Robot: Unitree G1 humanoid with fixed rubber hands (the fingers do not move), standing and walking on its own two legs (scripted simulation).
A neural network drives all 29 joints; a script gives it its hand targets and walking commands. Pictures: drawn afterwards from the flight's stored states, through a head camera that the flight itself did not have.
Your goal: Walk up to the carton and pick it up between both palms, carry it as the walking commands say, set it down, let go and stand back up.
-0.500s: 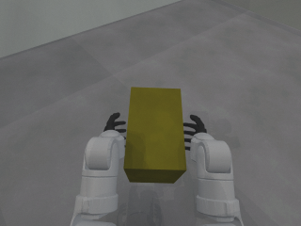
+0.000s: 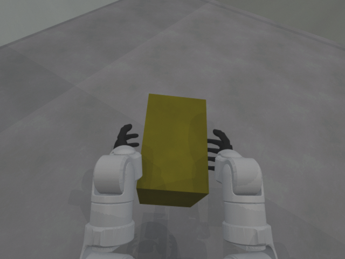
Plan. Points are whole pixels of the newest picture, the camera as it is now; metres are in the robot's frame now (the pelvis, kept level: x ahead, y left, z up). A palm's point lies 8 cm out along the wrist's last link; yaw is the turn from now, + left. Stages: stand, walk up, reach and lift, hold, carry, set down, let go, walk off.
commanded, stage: carry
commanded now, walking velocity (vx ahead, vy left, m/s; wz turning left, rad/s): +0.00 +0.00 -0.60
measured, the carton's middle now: (171, 154) +0.38 +0.04 +0.00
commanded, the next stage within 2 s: none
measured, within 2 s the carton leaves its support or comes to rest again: neither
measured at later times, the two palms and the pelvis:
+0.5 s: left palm (190, 176) +0.29 +0.00 +0.07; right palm (301, 213) +0.23 -0.22 +0.08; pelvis -0.06 -0.04 -0.01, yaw -11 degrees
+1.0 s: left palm (178, 193) +0.24 +0.02 +0.09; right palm (297, 233) +0.19 -0.19 +0.10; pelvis -0.09 -0.02 +0.00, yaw -10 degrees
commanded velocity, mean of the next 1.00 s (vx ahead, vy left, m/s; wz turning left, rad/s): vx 0.00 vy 0.00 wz -0.06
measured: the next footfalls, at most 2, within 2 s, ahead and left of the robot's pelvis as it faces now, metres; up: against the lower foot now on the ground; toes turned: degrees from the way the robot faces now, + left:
right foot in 0.12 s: -0.01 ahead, -0.16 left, +0.00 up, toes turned +12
left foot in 0.46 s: +0.01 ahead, +0.06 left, +0.00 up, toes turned -4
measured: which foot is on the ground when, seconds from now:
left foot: down 0.00-0.14, up 0.16-0.44, down 0.46-1.00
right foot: up 0.00-0.10, down 0.12-1.00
